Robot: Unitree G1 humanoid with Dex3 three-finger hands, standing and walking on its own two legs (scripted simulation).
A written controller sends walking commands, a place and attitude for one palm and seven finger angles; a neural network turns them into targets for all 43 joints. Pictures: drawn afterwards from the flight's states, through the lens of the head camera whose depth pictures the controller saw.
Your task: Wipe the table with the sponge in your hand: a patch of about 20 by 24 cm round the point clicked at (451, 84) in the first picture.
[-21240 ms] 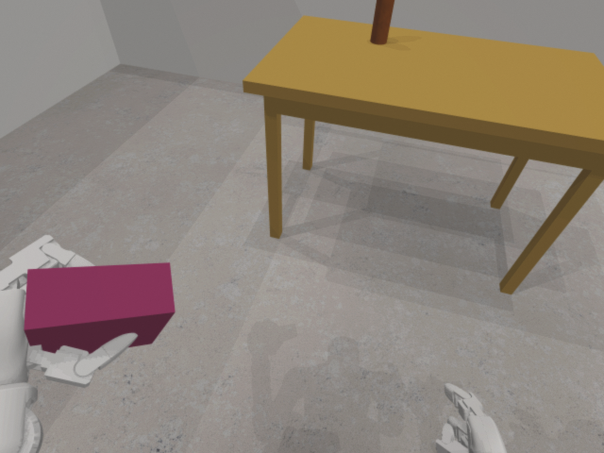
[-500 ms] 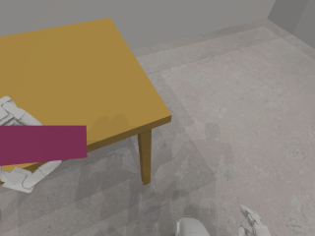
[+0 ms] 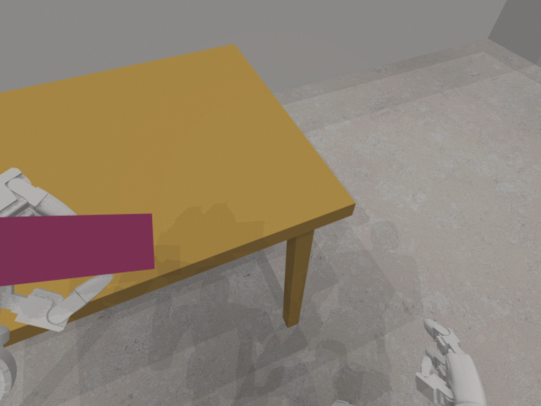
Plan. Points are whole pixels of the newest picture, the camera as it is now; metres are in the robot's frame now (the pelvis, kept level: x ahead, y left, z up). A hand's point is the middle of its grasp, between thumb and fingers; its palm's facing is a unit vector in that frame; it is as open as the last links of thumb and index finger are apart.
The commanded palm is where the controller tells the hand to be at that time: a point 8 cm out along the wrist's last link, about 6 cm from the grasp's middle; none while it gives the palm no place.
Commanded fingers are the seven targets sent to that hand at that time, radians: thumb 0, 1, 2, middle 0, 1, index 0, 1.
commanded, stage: shuffle to correct the standing spot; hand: left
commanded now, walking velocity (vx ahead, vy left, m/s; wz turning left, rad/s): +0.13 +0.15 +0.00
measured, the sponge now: (98, 249) +0.24 +0.19 +0.19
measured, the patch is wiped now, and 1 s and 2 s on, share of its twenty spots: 0.00 0.00 0.00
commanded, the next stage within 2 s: come to a stop and stand still in 0.56 s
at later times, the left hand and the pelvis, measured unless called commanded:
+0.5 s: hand out of the picture +0.24 +0.31 +0.21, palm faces +0.42 -0.76 -0.49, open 9.2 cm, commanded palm +0.18 +0.35 +0.20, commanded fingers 0.00 0.10 1.30 -1.20 -1.60 -1.20 -1.60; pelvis +0.02 +0.07 +0.02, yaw +0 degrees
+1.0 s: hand out of the picture +0.26 +0.39 +0.18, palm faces +0.42 -0.81 -0.41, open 9.2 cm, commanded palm +0.20 +0.41 +0.20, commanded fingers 0.00 0.10 1.30 -1.20 -1.60 -1.20 -1.60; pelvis +0.04 +0.13 +0.02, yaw +0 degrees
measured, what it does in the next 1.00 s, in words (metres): steps to the left: right foot, then left foot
